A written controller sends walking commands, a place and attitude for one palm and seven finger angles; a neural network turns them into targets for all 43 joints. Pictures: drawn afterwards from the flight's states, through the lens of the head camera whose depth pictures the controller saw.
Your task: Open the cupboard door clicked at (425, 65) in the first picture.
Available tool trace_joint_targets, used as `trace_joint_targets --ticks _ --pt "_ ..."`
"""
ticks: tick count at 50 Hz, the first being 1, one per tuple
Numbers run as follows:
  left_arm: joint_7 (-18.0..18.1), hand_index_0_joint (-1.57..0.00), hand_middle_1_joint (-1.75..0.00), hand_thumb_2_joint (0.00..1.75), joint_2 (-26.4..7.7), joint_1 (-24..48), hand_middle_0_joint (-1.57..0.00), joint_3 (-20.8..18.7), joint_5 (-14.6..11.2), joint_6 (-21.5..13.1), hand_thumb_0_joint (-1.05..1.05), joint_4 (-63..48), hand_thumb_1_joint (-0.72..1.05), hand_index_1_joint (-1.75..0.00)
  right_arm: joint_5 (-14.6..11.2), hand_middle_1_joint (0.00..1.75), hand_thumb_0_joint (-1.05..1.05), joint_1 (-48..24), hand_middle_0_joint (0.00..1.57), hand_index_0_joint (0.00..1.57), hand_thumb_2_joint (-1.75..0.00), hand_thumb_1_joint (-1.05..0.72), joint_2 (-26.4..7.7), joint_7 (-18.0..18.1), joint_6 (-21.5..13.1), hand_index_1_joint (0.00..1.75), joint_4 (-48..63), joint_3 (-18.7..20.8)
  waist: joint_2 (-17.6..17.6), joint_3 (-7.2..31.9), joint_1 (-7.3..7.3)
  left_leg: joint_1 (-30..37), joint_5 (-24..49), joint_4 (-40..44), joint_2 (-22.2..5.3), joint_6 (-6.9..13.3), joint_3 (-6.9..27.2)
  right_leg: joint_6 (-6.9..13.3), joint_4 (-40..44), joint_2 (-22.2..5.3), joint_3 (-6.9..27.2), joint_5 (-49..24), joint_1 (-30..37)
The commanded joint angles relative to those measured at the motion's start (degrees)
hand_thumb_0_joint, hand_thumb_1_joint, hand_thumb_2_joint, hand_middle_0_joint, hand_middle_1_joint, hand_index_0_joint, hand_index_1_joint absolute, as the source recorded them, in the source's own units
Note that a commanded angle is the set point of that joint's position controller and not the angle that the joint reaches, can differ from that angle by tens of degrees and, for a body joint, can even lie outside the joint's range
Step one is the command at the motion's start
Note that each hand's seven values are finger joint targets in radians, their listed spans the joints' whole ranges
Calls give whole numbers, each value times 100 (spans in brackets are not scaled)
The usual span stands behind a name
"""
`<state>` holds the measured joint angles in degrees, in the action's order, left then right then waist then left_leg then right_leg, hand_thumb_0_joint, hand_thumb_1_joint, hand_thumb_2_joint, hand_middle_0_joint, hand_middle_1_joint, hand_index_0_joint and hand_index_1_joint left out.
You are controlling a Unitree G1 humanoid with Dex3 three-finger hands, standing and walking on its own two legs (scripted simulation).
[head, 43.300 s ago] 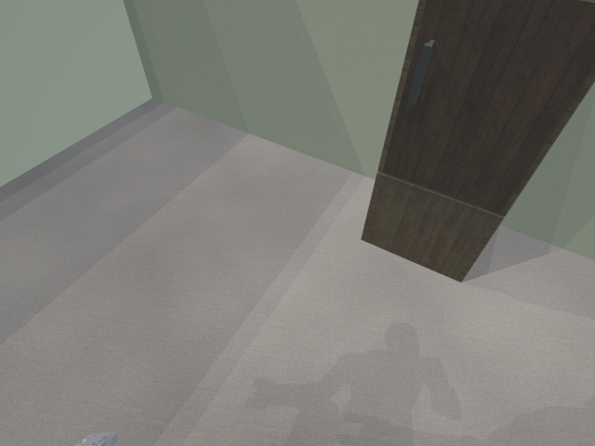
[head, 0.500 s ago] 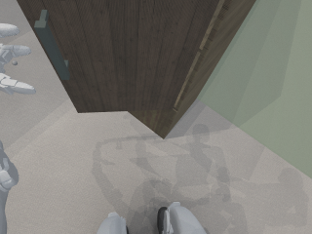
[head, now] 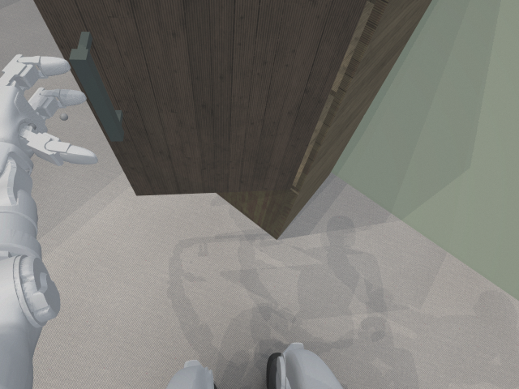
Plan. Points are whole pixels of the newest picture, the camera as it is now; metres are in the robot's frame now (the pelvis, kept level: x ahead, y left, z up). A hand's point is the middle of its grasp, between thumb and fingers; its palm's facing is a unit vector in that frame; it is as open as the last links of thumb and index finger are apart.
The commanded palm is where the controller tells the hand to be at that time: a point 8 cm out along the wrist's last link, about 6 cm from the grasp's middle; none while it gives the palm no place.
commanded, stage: slide the fingers in behind the handle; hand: left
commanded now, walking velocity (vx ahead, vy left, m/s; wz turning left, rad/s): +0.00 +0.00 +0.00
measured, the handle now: (103, 92) +0.54 +0.21 +0.08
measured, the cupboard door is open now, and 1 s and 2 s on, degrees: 44 42 42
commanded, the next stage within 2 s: close the thumb around the handle in 1.04 s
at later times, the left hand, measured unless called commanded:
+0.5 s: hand (93, 117) +0.49 +0.21 +0.08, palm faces +0.02 -1.00 +0.00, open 14.1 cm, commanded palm +0.47 +0.24 +0.08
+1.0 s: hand (107, 114) +0.49 +0.19 +0.09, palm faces +0.01 -1.00 -0.01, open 14.0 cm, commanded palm +0.47 +0.24 +0.08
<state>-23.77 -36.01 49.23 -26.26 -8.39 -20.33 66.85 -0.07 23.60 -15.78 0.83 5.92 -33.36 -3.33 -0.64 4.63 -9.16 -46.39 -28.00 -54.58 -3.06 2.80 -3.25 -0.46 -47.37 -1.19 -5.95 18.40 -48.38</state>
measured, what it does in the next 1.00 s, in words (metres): stands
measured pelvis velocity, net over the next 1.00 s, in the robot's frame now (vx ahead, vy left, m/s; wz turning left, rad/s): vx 0.00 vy -0.01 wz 0.01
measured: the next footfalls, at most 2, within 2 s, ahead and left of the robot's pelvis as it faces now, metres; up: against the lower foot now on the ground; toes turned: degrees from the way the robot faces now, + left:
none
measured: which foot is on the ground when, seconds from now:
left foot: down 0.00-1.00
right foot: down 0.00-1.00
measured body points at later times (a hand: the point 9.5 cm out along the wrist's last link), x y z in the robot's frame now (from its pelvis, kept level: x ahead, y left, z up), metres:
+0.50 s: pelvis +0.00 -0.01 +0.00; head +0.12 +0.02 +0.43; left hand +0.48 +0.27 +0.08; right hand +0.01 -0.28 -0.11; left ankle -0.02 +0.08 -0.69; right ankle +0.04 -0.13 -0.69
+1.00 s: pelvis +0.00 -0.01 +0.00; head +0.12 +0.00 +0.43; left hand +0.49 +0.25 +0.09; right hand +0.00 -0.28 -0.11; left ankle -0.02 +0.08 -0.69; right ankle +0.04 -0.13 -0.69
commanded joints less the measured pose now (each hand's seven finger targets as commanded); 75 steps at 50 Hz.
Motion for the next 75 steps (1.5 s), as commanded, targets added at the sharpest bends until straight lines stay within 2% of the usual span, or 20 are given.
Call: trace_joint_targets --ticks 1,5,13,16,18,25,26,29,35,39,47,50,57,59,61,63,67,69,72,75 --pt "-9 -30 -120 30 -1499 2490 -30 -117 -54 -442 0 -1380 -50 -120 22 30 0 941 20 20 -90 -90 -1152 134 -105 30 235 452 -969 2696 -47 1784 3027 659 83 -219 633 185 177 354 296 -1603 1273" --pt "31 -30 -120 30 -991 2471 -30 193 -130 -453 0 -1382 -50 -120 21 30 0 940 20 20 -90 -90 -1115 103 -126 30 188 470 -925 2612 -127 1995 3316 604 60 -252 688 188 183 377 241 -1606 1069" --pt "246 -30 -120 30 -657 2866 -30 513 11 -448 0 -1286 -50 -120 34 30 0 886 20 20 -90 -90 -1094 94 -202 30 33 469 -954 2438 -210 1922 2811 651 90 -258 748 189 219 352 228 -1255 859" --pt "330 -30 -120 30 -899 2990 -30 286 -23 -464 0 -1277 -50 -120 39 30 0 899 20 20 -90 -90 -1132 120 -228 30 24 464 -853 2544 -175 1808 2724 662 110 -241 755 197 186 334 249 -1299 999" --pt "394 -30 -120 30 -627 3109 -30 497 24 -479 0 -1338 -50 -120 50 30 0 886 20 20 -90 -90 -1081 97 -263 30 27 467 -1034 2644 -212 1928 2774 634 116 -254 752 186 178 329 254 -1278 891" --pt "600 -30 -120 30 -619 3027 -30 440 88 -555 0 -1260 -50 -120 63 30 0 943 20 20 -90 -90 -1065 55 -304 30 51 464 -773 2632 -206 1735 2765 623 136 -204 717 193 145 342 265 -1451 1115" --pt "601 -30 -120 30 -582 3096 -30 504 123 -564 0 -1331 -50 -120 66 30 0 930 20 20 -90 -90 -1059 37 -307 30 39 462 -984 2741 -182 1819 2801 629 134 -235 714 183 138 328 279 -1438 1065" --pt "645 -30 -120 30 -504 3032 -30 504 105 -545 0 -1232 -50 -120 60 30 0 942 20 20 -90 -90 -1044 27 -306 30 26 470 -714 2630 -206 1661 2661 646 139 -205 677 172 172 335 288 -1483 1200" --pt "738 -30 -120 30 -955 3040 -30 218 209 -577 0 -1157 -50 -120 53 30 0 958 20 20 -90 -90 -1050 52 -310 30 86 438 -636 2525 -163 1185 2300 666 208 -126 569 182 167 314 378 -1542 1537" --pt "651 -30 -120 30 -686 2856 -30 356 141 -567 0 -1180 -50 -120 48 30 0 945 20 20 -90 -90 -1026 30 -307 30 89 455 -697 2691 -146 1377 2463 664 189 -151 551 166 183 324 377 -1644 1541" --pt "656 -30 -120 30 -994 2368 -30 27 100 -569 0 -1315 -50 -120 18 30 0 909 20 20 -90 -90 -1029 46 -251 30 215 472 -632 2728 64 1268 2610 724 201 -145 479 170 166 309 395 -1894 1848" --pt "688 -30 -120 30 -978 2414 -30 36 70 -567 0 -1268 -50 -120 6 30 0 885 20 20 -90 -90 -1037 62 -251 30 240 467 -433 2463 2 1099 2389 758 212 -107 453 170 218 314 403 -1805 1885" --pt "616 -30 -120 30 -771 2577 -30 199 32 -624 0 -1281 -50 -120 14 30 0 863 20 20 -90 -90 -1034 77 -288 30 136 482 -640 2600 -76 1406 2474 718 189 -147 497 147 214 309 399 -1706 1605" --pt "585 -31 -121 35 -892 2524 -31 132 29 -569 0 -1094 -39 -121 2 30 0 843 20 20 -90 -90 -1070 100 -294 30 133 466 -436 2389 -69 1130 2218 756 203 -132 479 149 239 298 408 -1593 1693" --pt "578 -32 -122 40 -998 2702 -32 100 59 -599 0 -1221 -28 -122 10 30 0 840 20 20 -90 -90 -1074 109 -306 30 143 456 -705 2599 -47 1292 2335 721 208 -149 517 165 183 293 412 -1586 1596" --pt "582 -32 -124 44 -869 2804 -32 240 91 -594 0 -1181 -16 -124 16 30 0 846 20 20 -90 -90 -1061 111 -316 30 116 449 -744 2480 -108 1365 2369 718 187 -169 571 168 180 296 366 -1488 1412" --pt "615 -34 -126 54 -620 2850 -34 330 21 -665 0 -1388 6 -126 41 30 0 888 20 20 -90 -90 -1056 79 -349 30 66 493 -1047 2885 -77 1964 2968 636 131 -260 682 181 122 317 296 -1539 1128" --pt "652 -35 -127 59 -552 2713 -35 351 14 -570 0 -1098 17 -127 37 30 0 902 20 20 -90 -90 -1068 69 -324 30 47 479 -611 2581 -117 1674 2776 673 128 -235 677 158 150 324 271 -1494 1186" --pt "747 -36 -129 66 -851 2766 -36 185 131 -507 0 -1027 34 -129 37 30 0 919 20 20 -90 -90 -1092 76 -297 30 67 465 -551 2511 -90 1383 2537 683 160 -198 641 160 127 307 305 -1457 1272" --pt "824 -37 -131 73 -753 2963 -37 257 162 -594 0 -1293 51 -131 65 30 0 928 20 20 -90 -90 -1052 63 -324 30 127 460 -804 2625 -105 1592 2679 677 164 -213 658 185 107 313 288 -1473 1219"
